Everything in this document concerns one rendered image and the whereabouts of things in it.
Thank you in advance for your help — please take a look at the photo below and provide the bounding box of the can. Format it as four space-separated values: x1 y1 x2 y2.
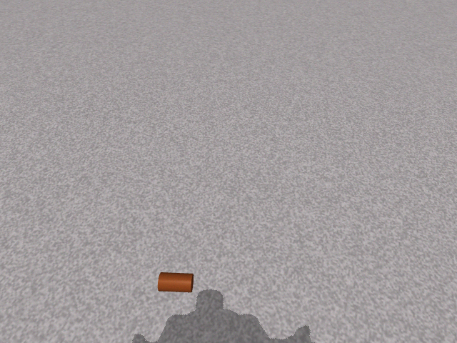
158 272 194 292

